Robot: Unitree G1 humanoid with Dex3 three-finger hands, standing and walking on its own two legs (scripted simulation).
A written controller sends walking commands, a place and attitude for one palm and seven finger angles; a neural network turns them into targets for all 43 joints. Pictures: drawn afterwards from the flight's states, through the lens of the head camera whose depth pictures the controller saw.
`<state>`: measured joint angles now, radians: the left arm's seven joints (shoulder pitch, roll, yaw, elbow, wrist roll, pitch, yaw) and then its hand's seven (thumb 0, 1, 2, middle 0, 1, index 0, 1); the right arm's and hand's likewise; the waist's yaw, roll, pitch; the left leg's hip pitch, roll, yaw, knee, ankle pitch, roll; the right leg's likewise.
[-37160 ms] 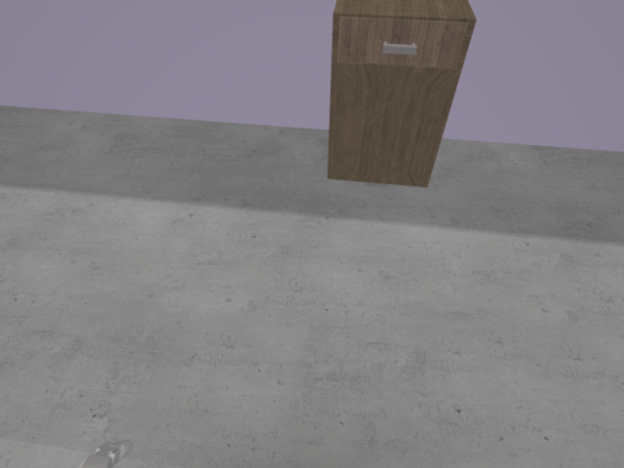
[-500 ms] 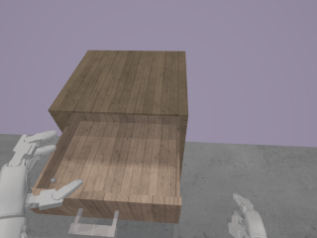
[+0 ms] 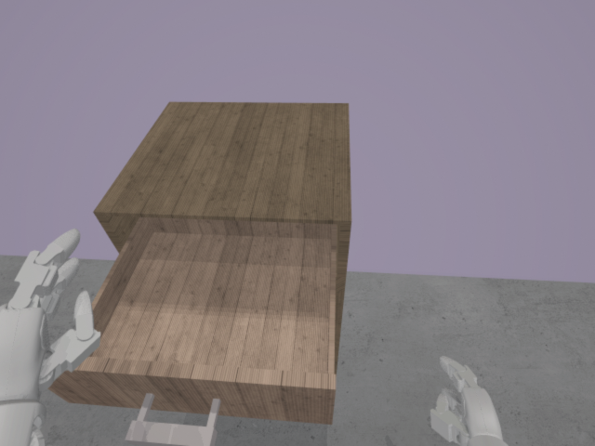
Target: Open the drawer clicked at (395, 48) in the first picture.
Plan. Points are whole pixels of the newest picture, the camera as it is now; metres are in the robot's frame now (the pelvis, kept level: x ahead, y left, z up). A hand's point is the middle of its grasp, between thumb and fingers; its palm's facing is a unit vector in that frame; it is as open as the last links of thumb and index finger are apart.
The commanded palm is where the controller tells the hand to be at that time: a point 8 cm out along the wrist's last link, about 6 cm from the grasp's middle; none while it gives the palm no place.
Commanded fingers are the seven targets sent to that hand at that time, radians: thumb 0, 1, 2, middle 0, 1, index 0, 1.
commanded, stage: step back with the hand held close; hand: left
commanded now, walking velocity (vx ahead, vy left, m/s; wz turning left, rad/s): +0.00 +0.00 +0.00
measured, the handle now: (177, 419) +0.17 +0.21 -0.10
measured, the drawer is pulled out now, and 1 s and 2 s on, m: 0.30 0.30 0.30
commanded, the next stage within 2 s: stop stepping back and stand still in 1.38 s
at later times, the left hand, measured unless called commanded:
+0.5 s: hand (55, 366) +0.15 +0.26 +0.14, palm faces +0.23 -0.81 -0.53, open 7.4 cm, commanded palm +0.09 +0.31 +0.17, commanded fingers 0.00 0.90 0.90 -0.20 -0.30 -0.20 -0.30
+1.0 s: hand out of the picture +0.10 +0.28 +0.15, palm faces +0.35 -0.80 -0.48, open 7.4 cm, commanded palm +0.02 +0.31 +0.17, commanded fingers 0.00 0.90 0.90 -0.20 -0.30 -0.20 -0.30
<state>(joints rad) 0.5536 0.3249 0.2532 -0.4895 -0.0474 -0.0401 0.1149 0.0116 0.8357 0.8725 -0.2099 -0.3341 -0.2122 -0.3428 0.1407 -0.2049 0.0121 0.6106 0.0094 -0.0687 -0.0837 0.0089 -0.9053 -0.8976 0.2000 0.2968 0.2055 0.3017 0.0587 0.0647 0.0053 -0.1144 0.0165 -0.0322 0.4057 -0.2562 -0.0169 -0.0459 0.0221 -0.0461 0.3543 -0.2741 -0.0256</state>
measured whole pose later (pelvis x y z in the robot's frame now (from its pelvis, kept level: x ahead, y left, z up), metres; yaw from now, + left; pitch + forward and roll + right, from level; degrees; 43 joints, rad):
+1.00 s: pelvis -0.10 +0.03 -0.01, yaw +2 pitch +4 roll -2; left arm 0.64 0.43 0.40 -0.69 -0.04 -0.14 0.16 0.02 0.89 0.90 -0.21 -0.30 -0.21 -0.31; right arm 0.17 -0.17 0.00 0.57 0.00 -0.05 -0.08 0.01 -0.91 -0.90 0.20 0.30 0.21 0.30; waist -0.01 -0.03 0.02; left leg -0.42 -0.02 -0.05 0.55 -0.20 0.04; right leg -0.40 0.01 -0.04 0.78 -0.42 0.01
